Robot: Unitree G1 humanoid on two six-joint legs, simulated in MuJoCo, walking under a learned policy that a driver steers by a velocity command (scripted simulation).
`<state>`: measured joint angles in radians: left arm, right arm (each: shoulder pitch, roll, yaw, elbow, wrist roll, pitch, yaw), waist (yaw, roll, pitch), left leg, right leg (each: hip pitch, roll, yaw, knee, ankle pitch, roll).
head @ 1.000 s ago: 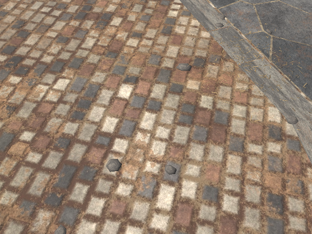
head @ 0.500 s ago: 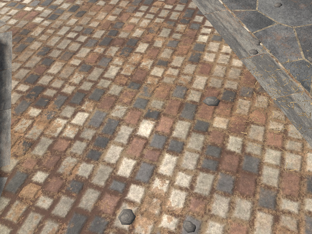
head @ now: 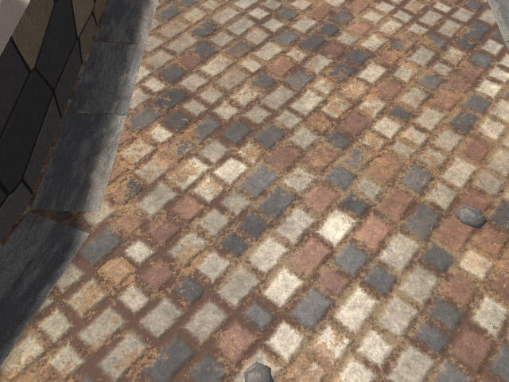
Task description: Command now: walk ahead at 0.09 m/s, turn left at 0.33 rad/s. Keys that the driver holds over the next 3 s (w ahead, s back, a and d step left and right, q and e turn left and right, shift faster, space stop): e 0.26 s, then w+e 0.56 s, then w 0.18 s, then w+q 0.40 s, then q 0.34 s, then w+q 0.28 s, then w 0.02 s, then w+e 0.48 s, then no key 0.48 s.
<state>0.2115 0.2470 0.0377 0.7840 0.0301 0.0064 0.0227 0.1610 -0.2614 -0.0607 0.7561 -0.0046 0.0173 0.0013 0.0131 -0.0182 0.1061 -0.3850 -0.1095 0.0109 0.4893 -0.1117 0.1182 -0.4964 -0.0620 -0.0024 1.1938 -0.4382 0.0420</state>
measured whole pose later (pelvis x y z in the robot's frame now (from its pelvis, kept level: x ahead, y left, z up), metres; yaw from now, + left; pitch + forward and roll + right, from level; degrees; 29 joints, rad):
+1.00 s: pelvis +0.29 -0.06 +0.02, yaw -25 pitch +1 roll +0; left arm 0.23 0.30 0.08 0.82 0.04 -0.02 -0.04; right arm 0.32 -0.25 -0.04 0.84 -0.03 -0.09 0.00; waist -0.02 -0.05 0.01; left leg -0.14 -0.02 0.08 0.33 -0.22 0.04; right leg -0.52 0.01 0.06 1.04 -0.28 -0.06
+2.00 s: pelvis +0.67 -0.19 +0.01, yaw +3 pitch +1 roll -1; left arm 0.15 0.25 0.05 0.78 0.05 0.01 0.00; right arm 0.29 -0.26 -0.08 0.81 -0.01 0.00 0.01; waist -0.04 -0.02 0.02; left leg -0.28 -0.14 -0.06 0.36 -0.10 0.13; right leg -0.53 -0.08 0.05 0.92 -0.29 0.05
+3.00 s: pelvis +1.05 -0.25 +0.01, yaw -8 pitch -1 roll +0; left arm 0.23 0.23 0.04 0.91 0.02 0.03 0.02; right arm 0.23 -0.20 0.01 0.89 -0.02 -0.04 -0.01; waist 0.00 -0.02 0.07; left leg -0.28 -0.06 0.05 0.40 -0.11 0.09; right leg -0.35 0.01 0.06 0.77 -0.41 0.01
